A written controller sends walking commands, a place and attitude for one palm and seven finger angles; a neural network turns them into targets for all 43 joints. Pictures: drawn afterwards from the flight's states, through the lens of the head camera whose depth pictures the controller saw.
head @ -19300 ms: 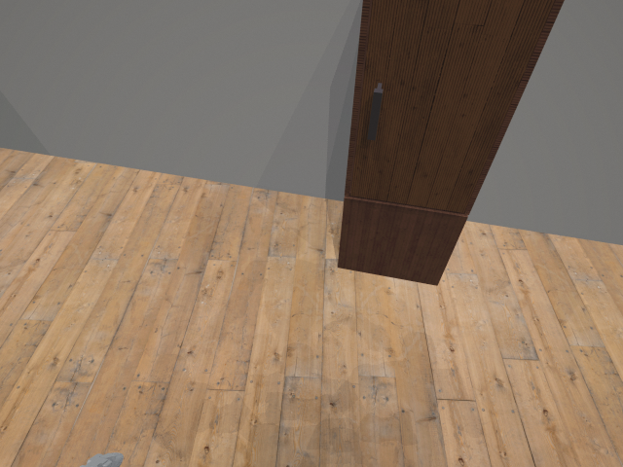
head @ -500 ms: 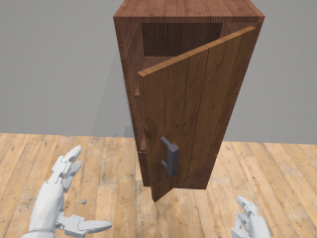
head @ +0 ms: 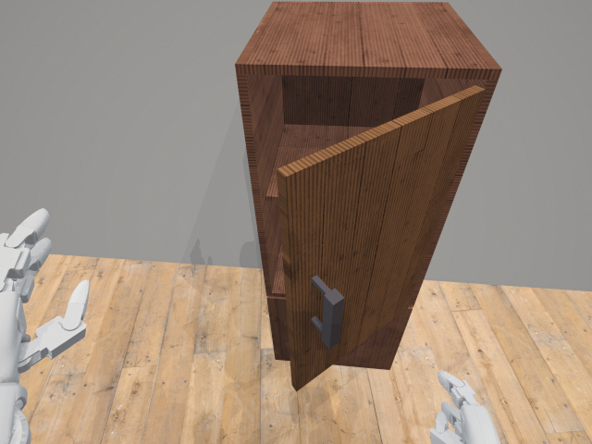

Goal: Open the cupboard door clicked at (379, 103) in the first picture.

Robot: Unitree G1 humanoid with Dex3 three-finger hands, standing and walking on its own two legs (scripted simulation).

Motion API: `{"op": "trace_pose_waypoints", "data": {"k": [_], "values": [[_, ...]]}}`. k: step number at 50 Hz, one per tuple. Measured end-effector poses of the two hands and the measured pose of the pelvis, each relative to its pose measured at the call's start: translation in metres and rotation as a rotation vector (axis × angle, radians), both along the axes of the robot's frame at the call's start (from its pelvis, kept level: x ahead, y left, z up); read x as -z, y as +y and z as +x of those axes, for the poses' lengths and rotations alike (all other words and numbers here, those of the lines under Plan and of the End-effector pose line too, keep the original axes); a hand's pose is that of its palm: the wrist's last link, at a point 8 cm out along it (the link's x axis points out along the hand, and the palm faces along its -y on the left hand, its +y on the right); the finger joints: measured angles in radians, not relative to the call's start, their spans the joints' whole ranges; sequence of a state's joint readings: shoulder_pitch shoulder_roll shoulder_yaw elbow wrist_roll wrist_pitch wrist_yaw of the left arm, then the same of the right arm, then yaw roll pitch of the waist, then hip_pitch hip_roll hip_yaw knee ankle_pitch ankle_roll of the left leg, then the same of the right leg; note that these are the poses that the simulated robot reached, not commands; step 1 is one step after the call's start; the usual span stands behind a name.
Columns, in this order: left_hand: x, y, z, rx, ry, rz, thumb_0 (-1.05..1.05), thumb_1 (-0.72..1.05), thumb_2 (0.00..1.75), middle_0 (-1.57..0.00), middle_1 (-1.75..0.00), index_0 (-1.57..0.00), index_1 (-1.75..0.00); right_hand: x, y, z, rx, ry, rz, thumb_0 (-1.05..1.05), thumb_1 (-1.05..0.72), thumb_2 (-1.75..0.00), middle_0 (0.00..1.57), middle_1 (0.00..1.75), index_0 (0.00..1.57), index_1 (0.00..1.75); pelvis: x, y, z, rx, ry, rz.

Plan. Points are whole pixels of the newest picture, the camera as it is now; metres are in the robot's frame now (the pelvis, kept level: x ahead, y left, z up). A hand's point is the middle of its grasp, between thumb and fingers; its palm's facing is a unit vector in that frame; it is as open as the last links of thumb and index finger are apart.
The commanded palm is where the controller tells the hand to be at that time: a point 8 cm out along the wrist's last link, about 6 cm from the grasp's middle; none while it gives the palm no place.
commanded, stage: draw the hand back to the body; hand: left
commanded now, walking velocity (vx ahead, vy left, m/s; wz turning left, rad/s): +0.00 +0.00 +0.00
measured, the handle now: (324, 311) +0.33 +0.01 -0.03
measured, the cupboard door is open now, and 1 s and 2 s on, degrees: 41 41 41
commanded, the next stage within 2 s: step back with the hand held close in 0.38 s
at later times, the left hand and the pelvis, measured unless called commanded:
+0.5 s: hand (79, 319) +0.18 +0.24 +0.17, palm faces +0.47 -0.79 -0.40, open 7.4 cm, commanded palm +0.14 +0.28 +0.18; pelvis +0.00 -0.02 +0.01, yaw +0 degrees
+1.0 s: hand (35, 365) +0.14 +0.26 +0.16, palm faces +0.41 -0.76 -0.50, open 7.4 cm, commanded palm +0.08 +0.30 +0.18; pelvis -0.07 +0.00 +0.00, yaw -1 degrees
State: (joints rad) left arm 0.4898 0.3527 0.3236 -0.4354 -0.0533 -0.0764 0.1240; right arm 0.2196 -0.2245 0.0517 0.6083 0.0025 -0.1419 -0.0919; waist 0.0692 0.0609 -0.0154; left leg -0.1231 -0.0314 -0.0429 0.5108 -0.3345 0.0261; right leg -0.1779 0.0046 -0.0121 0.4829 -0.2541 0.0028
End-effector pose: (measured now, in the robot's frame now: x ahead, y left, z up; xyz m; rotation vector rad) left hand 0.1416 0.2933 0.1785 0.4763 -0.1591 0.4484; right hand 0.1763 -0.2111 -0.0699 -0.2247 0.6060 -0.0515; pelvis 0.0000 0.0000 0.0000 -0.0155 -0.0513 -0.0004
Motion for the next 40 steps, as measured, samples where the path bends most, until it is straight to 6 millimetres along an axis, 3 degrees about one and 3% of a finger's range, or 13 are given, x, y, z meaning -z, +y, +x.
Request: {"op": "trace_pose_waypoints", "data": {"k": [4,10,27,34,40], "values": [[-0.011,0.007,0.000,-0.034,-0.035,0.020,0.00,0.73,0.83,-0.21,-0.31,-0.20,-0.30,-0.001,-0.005,0.002,0.002,0.008,-0.002,0.01,-0.90,-0.90,0.20,0.30,0.20,0.30,-0.002,-0.002,0.001,0.001,-0.005,0.001],[-0.001,-0.002,0.001,-0.026,-0.003,-0.020,0.01,0.84,0.87,-0.21,-0.30,-0.20,-0.30,0.000,-0.012,0.002,0.008,0.026,-0.003,0.01,-0.90,-0.90,0.20,0.30,0.20,0.30,-0.004,-0.006,0.001,0.002,-0.007,0.004],[-0.005,-0.014,-0.005,-0.023,-0.005,-0.002,0.01,0.89,0.90,-0.22,-0.31,-0.21,-0.30,0.003,-0.021,-0.006,0.018,0.034,0.015,0.01,-0.90,-0.90,0.20,0.30,0.20,0.30,-0.006,-0.019,-0.006,0.000,-0.023,0.004],[-0.001,-0.010,-0.003,0.003,0.026,0.048,0.01,0.89,0.90,-0.21,-0.31,-0.21,-0.30,0.002,-0.037,-0.021,0.064,0.082,-0.021,0.01,-0.90,-0.90,0.20,0.30,0.21,0.30,-0.006,-0.017,-0.016,-0.004,0.031,-0.003],[0.001,-0.010,-0.013,0.056,0.062,0.078,0.01,0.89,0.90,-0.22,-0.31,-0.21,-0.30,0.000,-0.049,-0.042,0.135,0.117,-0.056,0.01,-0.90,-0.90,0.20,0.30,0.20,0.30,-0.005,-0.010,-0.030,0.003,0.049,0.004]]}}
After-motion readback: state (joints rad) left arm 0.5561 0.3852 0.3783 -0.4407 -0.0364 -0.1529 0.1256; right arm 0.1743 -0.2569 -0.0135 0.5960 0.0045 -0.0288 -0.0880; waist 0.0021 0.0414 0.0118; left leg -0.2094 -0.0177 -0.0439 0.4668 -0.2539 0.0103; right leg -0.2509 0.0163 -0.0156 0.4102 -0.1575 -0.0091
